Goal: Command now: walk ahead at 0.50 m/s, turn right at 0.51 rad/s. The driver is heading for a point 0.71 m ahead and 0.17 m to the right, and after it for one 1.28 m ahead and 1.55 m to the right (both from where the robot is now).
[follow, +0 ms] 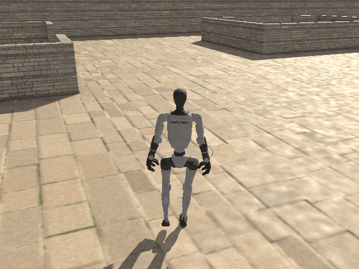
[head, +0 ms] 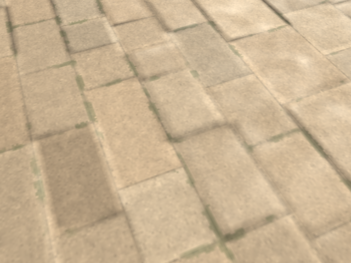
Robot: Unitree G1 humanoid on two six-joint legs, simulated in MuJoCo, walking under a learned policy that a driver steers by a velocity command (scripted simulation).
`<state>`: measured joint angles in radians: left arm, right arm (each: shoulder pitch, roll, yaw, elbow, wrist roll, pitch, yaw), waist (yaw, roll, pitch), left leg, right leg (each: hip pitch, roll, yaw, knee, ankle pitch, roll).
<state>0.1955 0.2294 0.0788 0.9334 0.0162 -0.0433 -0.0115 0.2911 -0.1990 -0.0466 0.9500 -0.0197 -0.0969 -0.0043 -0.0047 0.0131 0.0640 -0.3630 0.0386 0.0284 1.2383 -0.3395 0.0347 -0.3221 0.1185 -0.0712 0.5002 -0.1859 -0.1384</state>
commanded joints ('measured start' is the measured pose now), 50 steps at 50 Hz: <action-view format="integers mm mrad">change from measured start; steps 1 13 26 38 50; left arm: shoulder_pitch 70 305 214 -92 148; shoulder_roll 86 150 135 68 312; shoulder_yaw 14 23 9 -20 53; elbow -28 -32 -127 -261 -242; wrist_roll -16 -11 6 17 37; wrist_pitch -20 -21 -8 35 14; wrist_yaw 13 20 8 -63 -14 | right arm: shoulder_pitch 28 -365 -82 49 164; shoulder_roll -87 -102 -139 -161 -111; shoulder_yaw -19 -5 -19 -27 -11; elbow -82 -261 -249 -156 -224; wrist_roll -27 -18 -17 1 10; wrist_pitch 16 55 29 -11 42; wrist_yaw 5 27 -6 7 8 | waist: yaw -24 95 -6 -10 57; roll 4 -75 5 73 -282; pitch -56 -22 -116 -15 -346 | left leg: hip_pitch -199 -377 337 271 -269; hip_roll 69 19 307 200 8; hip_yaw -65 -33 -477 51 198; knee -60 -491 -977 -1087 106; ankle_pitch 36 311 22 432 -257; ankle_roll -30 -84 152 111 -61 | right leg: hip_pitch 169 331 -283 -363 645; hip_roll -287 -224 -112 -189 -477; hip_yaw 372 393 180 82 653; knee -279 -254 744 408 -83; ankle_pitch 286 410 -176 129 117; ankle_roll -159 -83 61 102 -223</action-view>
